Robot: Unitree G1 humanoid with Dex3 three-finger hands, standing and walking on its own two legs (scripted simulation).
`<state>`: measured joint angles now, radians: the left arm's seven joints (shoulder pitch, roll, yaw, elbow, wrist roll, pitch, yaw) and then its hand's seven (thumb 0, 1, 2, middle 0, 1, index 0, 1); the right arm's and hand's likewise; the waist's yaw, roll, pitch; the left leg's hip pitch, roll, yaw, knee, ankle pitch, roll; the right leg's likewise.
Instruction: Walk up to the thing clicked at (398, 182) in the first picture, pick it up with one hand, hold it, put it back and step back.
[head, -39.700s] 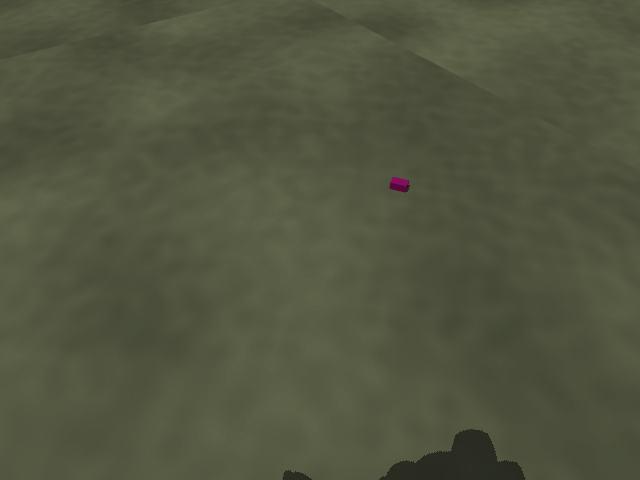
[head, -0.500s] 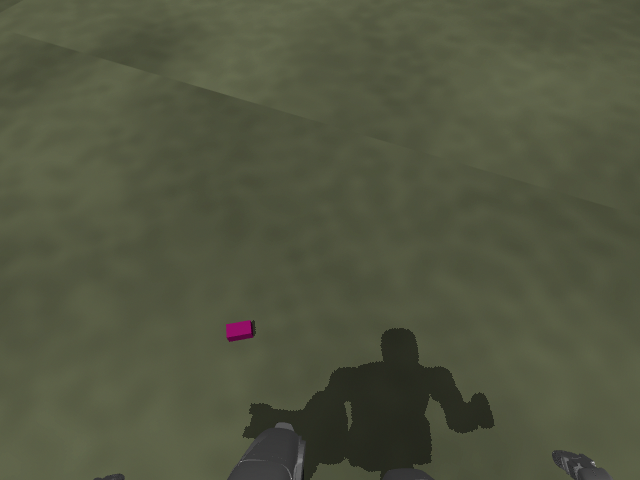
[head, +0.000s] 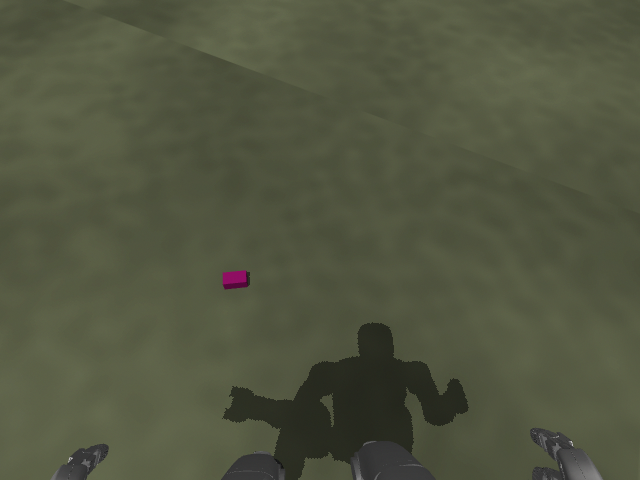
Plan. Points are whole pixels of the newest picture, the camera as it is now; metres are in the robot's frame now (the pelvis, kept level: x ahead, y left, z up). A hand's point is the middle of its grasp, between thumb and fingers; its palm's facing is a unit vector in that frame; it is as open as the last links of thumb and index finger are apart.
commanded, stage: step back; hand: left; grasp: from above
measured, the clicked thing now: (235, 279) +0.73 +0.28 -0.75
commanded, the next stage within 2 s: stand in 1.98 s
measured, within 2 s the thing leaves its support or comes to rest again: neither
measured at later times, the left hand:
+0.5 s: hand out of the picture -0.06 +0.26 -0.14, palm faces +0.06 -0.90 -0.44, open 7.4 cm
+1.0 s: hand out of the picture -0.30 +0.22 -0.14, palm faces +0.03 -0.90 -0.43, open 7.4 cm
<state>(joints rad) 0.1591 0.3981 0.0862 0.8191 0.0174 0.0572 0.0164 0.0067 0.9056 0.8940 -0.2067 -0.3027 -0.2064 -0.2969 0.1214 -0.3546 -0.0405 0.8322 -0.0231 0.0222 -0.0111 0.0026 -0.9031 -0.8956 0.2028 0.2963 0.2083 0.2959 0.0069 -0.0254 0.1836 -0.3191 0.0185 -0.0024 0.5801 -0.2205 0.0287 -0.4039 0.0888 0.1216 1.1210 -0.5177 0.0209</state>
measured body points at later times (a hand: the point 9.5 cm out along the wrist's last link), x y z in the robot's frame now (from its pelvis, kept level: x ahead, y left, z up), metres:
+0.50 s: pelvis -0.18 -0.02 -0.02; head -0.12 -0.03 +0.43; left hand -0.07 +0.30 -0.11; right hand -0.09 -0.34 -0.14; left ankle -0.21 +0.10 -0.73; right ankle -0.08 -0.15 -0.73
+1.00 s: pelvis -0.34 -0.06 +0.00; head -0.31 -0.08 +0.45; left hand -0.30 +0.26 -0.11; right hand -0.22 -0.37 -0.13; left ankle -0.32 +0.10 -0.68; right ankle -0.32 -0.16 -0.73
